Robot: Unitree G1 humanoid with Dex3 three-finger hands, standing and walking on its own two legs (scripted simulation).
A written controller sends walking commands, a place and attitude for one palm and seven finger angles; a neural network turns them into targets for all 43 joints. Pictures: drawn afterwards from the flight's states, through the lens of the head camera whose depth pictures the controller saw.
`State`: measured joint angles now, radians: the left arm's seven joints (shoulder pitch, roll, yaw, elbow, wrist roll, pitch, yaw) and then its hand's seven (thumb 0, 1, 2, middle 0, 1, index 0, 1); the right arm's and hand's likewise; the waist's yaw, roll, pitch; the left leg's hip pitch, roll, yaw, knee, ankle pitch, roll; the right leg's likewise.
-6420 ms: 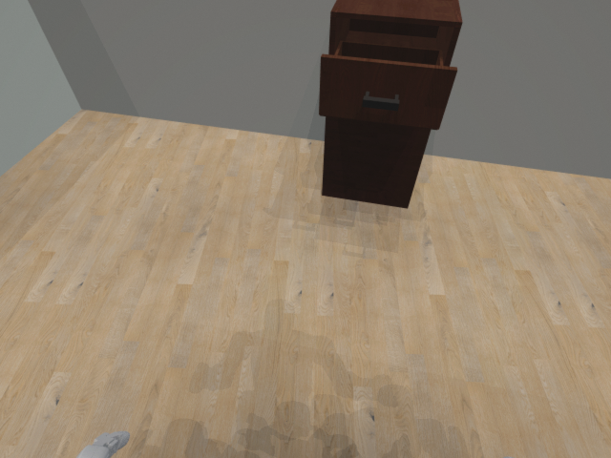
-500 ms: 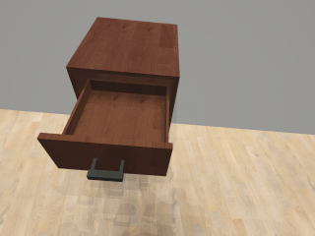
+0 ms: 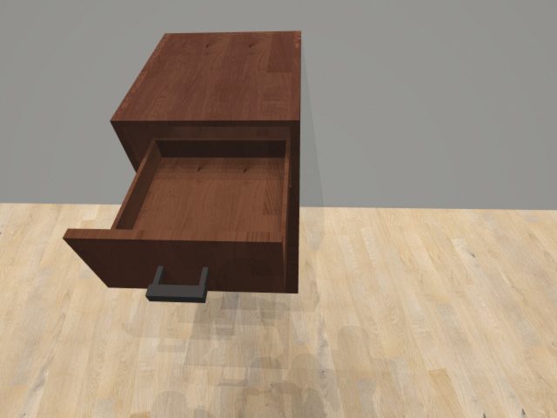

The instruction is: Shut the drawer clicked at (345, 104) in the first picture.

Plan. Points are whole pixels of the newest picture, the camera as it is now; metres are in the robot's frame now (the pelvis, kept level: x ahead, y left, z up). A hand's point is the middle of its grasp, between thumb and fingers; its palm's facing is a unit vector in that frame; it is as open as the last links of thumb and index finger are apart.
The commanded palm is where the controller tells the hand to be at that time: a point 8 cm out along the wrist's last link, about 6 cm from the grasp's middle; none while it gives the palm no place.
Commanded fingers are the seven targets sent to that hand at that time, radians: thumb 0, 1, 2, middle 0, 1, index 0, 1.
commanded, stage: come to a stop and stand still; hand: left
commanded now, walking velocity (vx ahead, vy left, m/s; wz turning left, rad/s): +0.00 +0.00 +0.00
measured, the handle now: (179, 282) +0.34 +0.21 -0.06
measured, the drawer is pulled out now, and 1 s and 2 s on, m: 0.30 0.30 0.30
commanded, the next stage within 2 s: look again from close up in 0.52 s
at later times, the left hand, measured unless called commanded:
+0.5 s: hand out of the picture -0.08 +0.20 -0.17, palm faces +0.03 -0.98 -0.18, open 7.4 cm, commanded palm none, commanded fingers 0.00 0.90 0.90 -0.20 -0.30 -0.20 -0.30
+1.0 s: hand out of the picture -0.01 +0.23 -0.17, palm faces +0.00 -0.97 -0.25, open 7.4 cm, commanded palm none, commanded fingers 0.00 0.90 0.90 -0.20 -0.30 -0.20 -0.30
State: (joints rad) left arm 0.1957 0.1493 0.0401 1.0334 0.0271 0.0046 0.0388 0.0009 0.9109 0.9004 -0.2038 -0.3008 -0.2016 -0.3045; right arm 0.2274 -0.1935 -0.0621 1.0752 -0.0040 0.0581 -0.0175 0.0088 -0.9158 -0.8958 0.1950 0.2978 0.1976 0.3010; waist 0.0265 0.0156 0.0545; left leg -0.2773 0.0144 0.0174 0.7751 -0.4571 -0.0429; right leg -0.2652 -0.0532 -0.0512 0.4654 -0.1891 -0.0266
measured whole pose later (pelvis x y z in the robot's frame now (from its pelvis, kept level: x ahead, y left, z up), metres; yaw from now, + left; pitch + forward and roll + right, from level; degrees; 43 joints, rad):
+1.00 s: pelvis -0.03 +0.04 -0.01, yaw -1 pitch -1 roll +1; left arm 0.28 0.15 -0.01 1.08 0.01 -0.02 0.03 0.00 0.91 0.90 -0.20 -0.30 -0.20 -0.30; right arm 0.34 -0.15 0.02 1.07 -0.01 -0.02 -0.02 0.01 -0.92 -0.90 0.20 0.30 0.20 0.30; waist 0.00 0.05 0.01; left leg -0.17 -0.01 0.05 0.47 -0.29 0.01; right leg -0.25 -0.05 0.00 0.52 -0.26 0.02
